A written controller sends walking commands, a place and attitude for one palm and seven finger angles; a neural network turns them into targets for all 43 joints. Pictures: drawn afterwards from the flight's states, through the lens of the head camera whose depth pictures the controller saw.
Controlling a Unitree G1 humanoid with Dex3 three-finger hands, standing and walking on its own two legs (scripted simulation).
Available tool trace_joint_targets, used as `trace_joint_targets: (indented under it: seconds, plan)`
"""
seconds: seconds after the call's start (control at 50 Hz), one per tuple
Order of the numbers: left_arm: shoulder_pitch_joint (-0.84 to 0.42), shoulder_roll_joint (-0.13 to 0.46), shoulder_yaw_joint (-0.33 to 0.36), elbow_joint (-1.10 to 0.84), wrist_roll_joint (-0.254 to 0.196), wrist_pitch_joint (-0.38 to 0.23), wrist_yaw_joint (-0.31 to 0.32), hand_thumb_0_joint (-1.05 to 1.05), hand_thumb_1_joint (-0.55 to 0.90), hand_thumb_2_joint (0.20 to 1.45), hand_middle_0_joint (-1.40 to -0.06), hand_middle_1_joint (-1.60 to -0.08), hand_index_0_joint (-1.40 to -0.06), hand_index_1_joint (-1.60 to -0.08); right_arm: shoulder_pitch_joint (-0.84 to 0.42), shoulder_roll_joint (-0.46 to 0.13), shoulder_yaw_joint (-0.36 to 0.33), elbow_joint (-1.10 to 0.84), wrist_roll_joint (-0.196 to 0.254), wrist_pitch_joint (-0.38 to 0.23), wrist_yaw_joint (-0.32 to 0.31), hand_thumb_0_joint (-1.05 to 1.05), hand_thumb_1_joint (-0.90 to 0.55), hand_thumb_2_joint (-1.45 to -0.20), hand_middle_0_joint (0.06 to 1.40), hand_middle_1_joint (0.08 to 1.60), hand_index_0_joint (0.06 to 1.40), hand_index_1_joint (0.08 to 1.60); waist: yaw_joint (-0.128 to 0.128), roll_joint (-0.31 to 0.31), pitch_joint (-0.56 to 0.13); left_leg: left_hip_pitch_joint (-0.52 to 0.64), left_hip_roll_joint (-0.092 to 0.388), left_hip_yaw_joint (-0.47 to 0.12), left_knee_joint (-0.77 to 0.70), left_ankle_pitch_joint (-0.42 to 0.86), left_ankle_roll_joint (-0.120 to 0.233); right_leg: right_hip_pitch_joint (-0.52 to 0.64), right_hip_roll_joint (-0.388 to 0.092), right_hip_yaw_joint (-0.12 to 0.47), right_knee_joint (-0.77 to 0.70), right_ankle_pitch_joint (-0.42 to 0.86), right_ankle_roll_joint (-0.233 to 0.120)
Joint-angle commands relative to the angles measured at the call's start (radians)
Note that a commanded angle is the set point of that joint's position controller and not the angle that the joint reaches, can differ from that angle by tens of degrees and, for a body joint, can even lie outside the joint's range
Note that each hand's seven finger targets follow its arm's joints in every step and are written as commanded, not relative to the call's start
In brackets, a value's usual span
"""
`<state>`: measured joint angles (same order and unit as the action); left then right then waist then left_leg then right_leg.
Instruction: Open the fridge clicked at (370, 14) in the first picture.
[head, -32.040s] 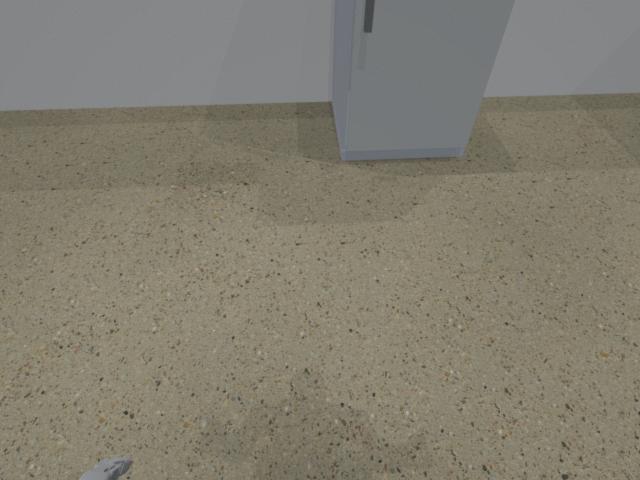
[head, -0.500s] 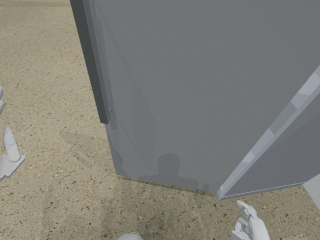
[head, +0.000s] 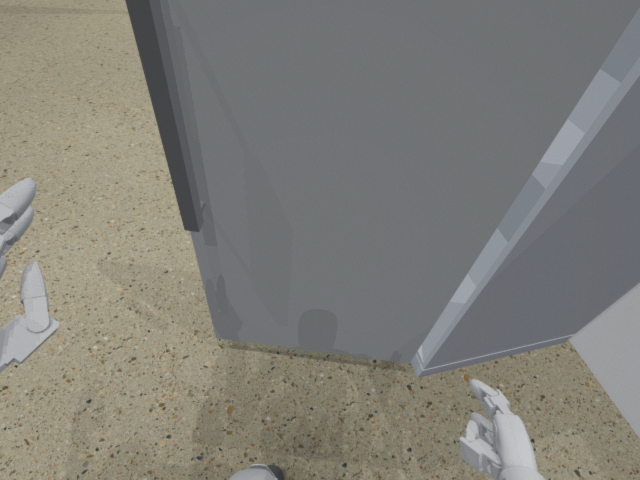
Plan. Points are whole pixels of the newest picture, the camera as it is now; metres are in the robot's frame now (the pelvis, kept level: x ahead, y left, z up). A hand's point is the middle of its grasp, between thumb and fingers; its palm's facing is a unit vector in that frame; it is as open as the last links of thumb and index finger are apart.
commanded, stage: step back with the hand held close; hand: left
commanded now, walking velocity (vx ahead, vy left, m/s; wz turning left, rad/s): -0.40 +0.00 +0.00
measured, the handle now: (178, 123) +0.58 +0.26 +0.12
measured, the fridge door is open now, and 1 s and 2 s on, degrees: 70 70 70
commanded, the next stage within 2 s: stop stepping back and stand still in 0.28 s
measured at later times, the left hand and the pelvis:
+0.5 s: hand out of the picture +0.10 +0.29 +0.18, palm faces +0.36 -0.82 -0.44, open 7.4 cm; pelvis -0.11 +0.03 +0.01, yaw -4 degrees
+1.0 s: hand out of the picture +0.03 +0.32 +0.18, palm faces +0.39 -0.79 -0.47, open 7.4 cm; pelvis -0.17 +0.06 +0.01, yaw -3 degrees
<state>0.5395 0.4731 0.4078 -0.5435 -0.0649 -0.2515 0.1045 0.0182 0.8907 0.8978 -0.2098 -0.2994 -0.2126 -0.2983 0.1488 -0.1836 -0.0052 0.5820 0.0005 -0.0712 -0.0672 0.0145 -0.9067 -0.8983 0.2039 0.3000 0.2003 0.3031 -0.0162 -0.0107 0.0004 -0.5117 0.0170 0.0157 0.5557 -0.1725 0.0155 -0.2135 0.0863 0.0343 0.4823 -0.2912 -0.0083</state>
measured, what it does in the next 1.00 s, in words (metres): walks backwards: left foot, then right foot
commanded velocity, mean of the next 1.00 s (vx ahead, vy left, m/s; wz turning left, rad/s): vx -0.02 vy -0.01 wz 0.01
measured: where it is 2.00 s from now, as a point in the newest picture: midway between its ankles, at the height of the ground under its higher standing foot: outside the picture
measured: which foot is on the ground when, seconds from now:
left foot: up 0.00-0.08, down 0.10-0.48, up 0.50-0.64, down 0.66-0.90, up 0.92-1.00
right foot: down 0.00-0.12, up 0.14-0.48, down 0.50-1.00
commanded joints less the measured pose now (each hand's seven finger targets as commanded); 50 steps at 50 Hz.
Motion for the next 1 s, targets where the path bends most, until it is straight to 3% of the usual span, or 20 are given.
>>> trace_joint_targets:
  seconds: [0.0, 0.04, 0.06, 0.1, 0.14, 0.2, 0.24, 0.32, 0.4, 0.44, 0.48, 0.52, 0.6, 0.66, 0.7, 0.84, 0.86, 0.88, 0.9, 0.98]
  plan:
    - [-0.018, 0.175, 0.157, -0.156, 0.008, -0.044, 0.053, 0.0, 0.9, 0.9, -0.2, -0.3, -0.2, -0.3, -0.046, -0.11, -0.04, -0.116, -0.012, -0.026, -0.014, 0.0, -0.9, -0.9, 0.2, 0.3, 0.2, 0.3, 0.013, -0.111, -0.024, 0.22, -0.02, -0.058, 0.344, -0.184, -0.033, -0.352, -0.368, 0.223, -0.259, 0.141, -0.156]
    - [-0.111, 0.17, 0.127, -0.159, 0.021, -0.042, 0.052, 0.0, 0.9, 0.9, -0.2, -0.3, -0.2, -0.3, -0.062, -0.118, -0.02, -0.12, -0.016, -0.027, -0.026, 0.0, -0.9, -0.9, 0.2, 0.3, 0.2, 0.3, 0.0, -0.022, 0.027, 0.155, 0.008, -0.063, 0.026, -0.096, -0.026, -0.19, -0.281, 0.128, -0.117, 0.436, -0.085]
    - [-0.117, 0.176, 0.136, -0.155, 0.023, -0.045, 0.052, 0.0, 0.9, 0.9, -0.2, -0.3, -0.2, -0.3, -0.04, -0.148, -0.025, -0.116, -0.01, -0.033, -0.038, 0.0, -0.9, -0.9, 0.2, 0.3, 0.2, 0.3, 0.001, 0.055, 0.007, 0.192, 0.03, -0.086, -0.178, 0.214, -0.013, -0.124, -0.17, 0.064, -0.011, 0.474, -0.027]
    - [-0.14, 0.179, 0.131, -0.18, 0.014, -0.072, 0.039, 0.0, 0.9, 0.9, -0.2, -0.3, -0.2, -0.3, -0.019, -0.175, -0.052, -0.124, 0.015, -0.057, -0.034, 0.0, -0.9, -0.9, 0.2, 0.3, 0.2, 0.3, 0.033, 0.171, -0.155, 0.295, 0.186, -0.172, -0.233, 0.506, 0.053, -0.02, -0.037, 0.024, 0.154, 0.158, 0.023]
    - [-0.076, 0.166, 0.141, -0.206, -0.003, -0.068, 0.027, 0.0, 0.9, 0.9, -0.2, -0.3, -0.2, -0.3, -0.051, -0.18, -0.059, -0.14, -0.028, -0.089, -0.025, 0.0, -0.9, -0.9, 0.2, 0.3, 0.2, 0.3, 0.051, 0.331, -0.239, 0.23, 0.296, -0.364, -0.347, 0.281, 0.069, -0.009, 0.006, 0.041, 0.399, -0.229, 0.012]
    - [-0.005, 0.125, 0.119, -0.255, 0.0, -0.047, 0.035, 0.0, 0.9, 0.9, -0.2, -0.3, -0.2, -0.3, 0.003, -0.165, -0.069, -0.107, -0.013, -0.119, -0.002, 0.0, -0.9, -0.9, 0.2, 0.3, 0.2, 0.3, 0.045, 0.158, -0.252, 0.367, 0.277, -0.302, -0.321, 0.205, 0.124, -0.124, -0.015, 0.028, 0.393, -0.188, 0.013]
    - [0.01, 0.134, 0.125, -0.282, 0.0, -0.032, 0.04, 0.0, 0.9, 0.9, -0.2, -0.3, -0.2, -0.3, -0.012, -0.164, -0.066, -0.104, -0.016, -0.128, 0.002, 0.0, -0.9, -0.9, 0.2, 0.3, 0.2, 0.3, 0.044, 0.179, -0.242, 0.34, 0.255, -0.281, -0.374, 0.052, 0.116, -0.108, -0.009, -0.002, 0.374, -0.184, 0.016]
    - [-0.014, 0.131, 0.12, -0.223, -0.012, 0.003, 0.057, 0.0, 0.9, 0.9, -0.2, -0.3, -0.2, -0.3, -0.04, -0.146, -0.045, -0.084, -0.033, -0.117, -0.011, 0.0, -0.9, -0.9, 0.2, 0.3, 0.2, 0.3, 0.037, 0.247, -0.167, 0.2, 0.214, -0.223, -0.547, -0.309, 0.039, 0.017, 0.02, -0.085, 0.227, -0.217, -0.008]
    - [0.01, 0.155, 0.124, -0.18, -0.027, 0.01, 0.049, 0.0, 0.9, 0.9, -0.2, -0.3, -0.2, -0.3, -0.001, -0.144, -0.045, -0.084, -0.039, -0.088, -0.011, 0.0, -0.9, -0.9, 0.2, 0.3, 0.2, 0.3, 0.033, 0.241, -0.196, 0.25, 0.122, -0.114, -0.479, -0.269, -0.099, 0.147, 0.018, -0.125, -0.145, -0.159, -0.049]
    - [0.028, 0.208, 0.152, -0.207, -0.017, 0.007, 0.046, 0.0, 0.9, 0.9, -0.2, -0.3, -0.2, -0.3, 0.021, -0.146, -0.045, -0.08, -0.034, -0.071, -0.005, 0.0, -0.9, -0.9, 0.2, 0.3, 0.2, 0.3, 0.023, 0.049, -0.2, 0.43, -0.007, 0.026, -0.059, -0.125, -0.082, -0.101, -0.188, 0.016, -0.337, -0.089, -0.107]
    - [-0.069, 0.239, 0.182, -0.232, -0.025, 0.004, 0.066, 0.0, 0.9, 0.9, -0.2, -0.3, -0.2, -0.3, -0.029, -0.134, -0.015, -0.083, -0.048, -0.072, -0.006, 0.0, -0.9, -0.9, 0.2, 0.3, 0.2, 0.3, 0.033, -0.104, -0.126, 0.319, -0.016, -0.016, 0.313, -0.125, -0.051, -0.251, -0.435, 0.164, -0.364, -0.033, -0.206]
    - [-0.116, 0.108, 0.077, -0.099, -0.008, 0.04, 0.05, 0.0, 0.9, 0.9, -0.2, -0.3, -0.2, -0.3, 0.003, -0.158, -0.05, -0.067, 0.0, -0.083, -0.016, 0.0, -0.9, -0.9, 0.2, 0.3, 0.2, 0.3, 0.008, -0.232, -0.001, 0.156, -0.01, -0.092, 0.471, -0.172, -0.044, -0.274, -0.386, 0.152, -0.307, -0.223, -0.197]
    - [-0.265, 0.106, 0.058, -0.049, 0.034, 0.032, 0.067, 0.0, 0.9, 0.9, -0.2, -0.3, -0.2, -0.3, -0.019, -0.158, -0.03, -0.047, 0.002, -0.091, -0.041, 0.0, -0.9, -0.9, 0.2, 0.3, 0.2, 0.3, -0.006, 0.063, 0.076, 0.27, 0.019, -0.024, -0.041, -0.137, 0.003, -0.213, -0.26, 0.034, -0.138, -0.14, -0.086]
    - [-0.227, 0.143, 0.095, -0.142, 0.028, -0.011, 0.067, 0.0, 0.9, 0.9, -0.2, -0.3, -0.2, -0.3, -0.003, -0.168, -0.029, -0.075, 0.002, -0.134, -0.04, 0.0, -0.9, -0.9, 0.2, 0.3, 0.2, 0.3, 0.012, 0.279, -0.031, 0.334, 0.201, -0.4, -0.323, -0.203, 0.072, -0.174, -0.046, -0.071, 0.173, -0.142, 0.004]
    - [-0.221, 0.168, 0.122, -0.224, 0.03, -0.022, 0.064, 0.0, 0.9, 0.9, -0.2, -0.3, -0.2, -0.3, -0.006, -0.14, -0.023, -0.069, -0.027, -0.15, -0.029, 0.0, -0.9, -0.9, 0.2, 0.3, 0.2, 0.3, 0.005, 0.304, -0.021, 0.225, 0.257, -0.553, -0.503, -0.514, 0.046, -0.162, -0.045, -0.005, 0.39, -0.22, -0.002]
    - [0.074, 0.132, 0.146, -0.077, 0.034, 0.015, 0.058, 0.0, 0.9, 0.9, -0.2, -0.3, -0.2, -0.3, 0.005, -0.149, -0.032, -0.085, -0.033, -0.119, -0.011, 0.0, -0.9, -0.9, 0.2, 0.3, 0.2, 0.3, 0.032, 0.175, -0.061, -0.022, 0.082, -0.155, -0.328, -0.455, -0.002, 0.277, -0.039, -0.117, -0.102, -0.141, -0.038]
    - [0.043, 0.124, 0.131, -0.069, 0.032, 0.018, 0.052, 0.0, 0.9, 0.9, -0.2, -0.3, -0.2, -0.3, 0.001, -0.139, -0.036, -0.087, -0.033, -0.102, -0.015, 0.0, -0.9, -0.9, 0.2, 0.3, 0.2, 0.3, 0.029, 0.039, -0.057, -0.06, 0.041, -0.097, -0.136, -0.385, -0.006, 0.274, -0.122, -0.011, -0.17, -0.171, -0.076]
    - [-0.001, 0.152, 0.155, -0.064, 0.032, 0.013, 0.051, 0.0, 0.9, 0.9, -0.2, -0.3, -0.2, -0.3, 0.016, -0.14, -0.049, -0.087, -0.033, -0.084, -0.015, 0.0, -0.9, -0.9, 0.2, 0.3, 0.2, 0.3, 0.021, -0.146, -0.058, -0.073, -0.013, -0.02, 0.175, -0.286, -0.013, 0.167, -0.303, 0.253, -0.276, -0.314, -0.159]
    - [-0.075, 0.162, 0.171, -0.091, 0.015, 0.004, 0.055, 0.0, 0.9, 0.9, -0.2, -0.3, -0.2, -0.3, 0.021, -0.15, -0.051, -0.077, -0.028, -0.081, -0.014, 0.0, -0.9, -0.9, 0.2, 0.3, 0.2, 0.3, 0.021, -0.186, -0.029, -0.1, -0.015, 0.001, 0.388, -0.221, -0.02, 0.065, -0.442, 0.395, -0.337, -0.3, -0.233]
    - [-0.109, 0.072, 0.08, 0.049, 0.032, 0.008, 0.06, 0.0, 0.9, 0.9, -0.2, -0.3, -0.2, -0.3, 0.035, -0.14, -0.038, -0.046, -0.011, -0.092, -0.013, 0.0, -0.9, -0.9, 0.2, 0.3, 0.2, 0.3, -0.005, -0.079, 0.032, -0.016, 0.038, -0.002, 0.371, -0.18, -0.011, -0.106, -0.36, 0.22, -0.294, -0.353, -0.172]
